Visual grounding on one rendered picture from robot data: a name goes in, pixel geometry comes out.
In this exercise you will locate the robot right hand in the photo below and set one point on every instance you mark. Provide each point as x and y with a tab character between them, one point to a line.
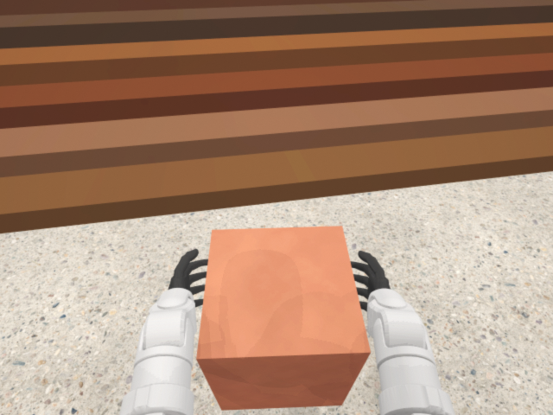
376	276

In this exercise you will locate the robot right forearm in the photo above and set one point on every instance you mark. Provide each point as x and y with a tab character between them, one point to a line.
408	377

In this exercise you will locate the robot left forearm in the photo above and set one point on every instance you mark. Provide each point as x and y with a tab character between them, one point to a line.
164	360

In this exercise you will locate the robot left hand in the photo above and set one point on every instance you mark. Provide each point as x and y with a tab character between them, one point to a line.
182	279

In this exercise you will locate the carton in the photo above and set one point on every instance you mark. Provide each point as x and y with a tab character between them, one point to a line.
281	324

